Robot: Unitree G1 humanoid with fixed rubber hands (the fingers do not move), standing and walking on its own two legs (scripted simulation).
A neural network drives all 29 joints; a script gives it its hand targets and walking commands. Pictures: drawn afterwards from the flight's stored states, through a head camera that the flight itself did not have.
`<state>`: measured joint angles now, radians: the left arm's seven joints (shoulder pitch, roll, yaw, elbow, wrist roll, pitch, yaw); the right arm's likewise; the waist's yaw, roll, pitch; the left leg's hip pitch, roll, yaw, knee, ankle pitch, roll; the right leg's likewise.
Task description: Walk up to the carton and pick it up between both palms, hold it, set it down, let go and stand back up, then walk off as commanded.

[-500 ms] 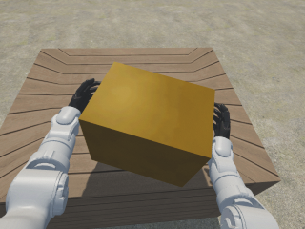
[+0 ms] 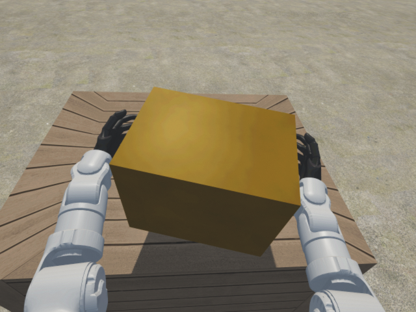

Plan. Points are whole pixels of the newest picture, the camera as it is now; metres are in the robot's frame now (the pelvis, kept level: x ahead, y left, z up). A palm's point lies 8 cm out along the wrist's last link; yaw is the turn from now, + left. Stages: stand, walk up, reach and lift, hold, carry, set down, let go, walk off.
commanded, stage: reach and lift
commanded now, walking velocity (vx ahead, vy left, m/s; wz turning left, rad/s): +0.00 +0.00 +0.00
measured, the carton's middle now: (208, 173) +0.40 -0.01 +0.07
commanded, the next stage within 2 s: hold in 1.48 s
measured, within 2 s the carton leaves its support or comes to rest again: neither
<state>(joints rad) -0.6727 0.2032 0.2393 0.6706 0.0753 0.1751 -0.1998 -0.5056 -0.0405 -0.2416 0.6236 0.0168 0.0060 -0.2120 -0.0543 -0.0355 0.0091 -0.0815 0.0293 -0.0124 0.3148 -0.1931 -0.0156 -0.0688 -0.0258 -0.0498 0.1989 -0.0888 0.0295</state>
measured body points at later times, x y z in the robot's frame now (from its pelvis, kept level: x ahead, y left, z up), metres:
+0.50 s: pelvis -0.01 -0.01 +0.00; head -0.03 +0.01 +0.45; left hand +0.36 +0.18 +0.14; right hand +0.35 -0.22 +0.13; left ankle -0.01 +0.12 -0.75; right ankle +0.01 -0.14 -0.75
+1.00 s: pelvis -0.02 -0.02 +0.00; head -0.06 +0.00 +0.45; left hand +0.34 +0.18 +0.17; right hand +0.35 -0.22 +0.17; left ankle -0.01 +0.12 -0.75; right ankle +0.01 -0.14 -0.75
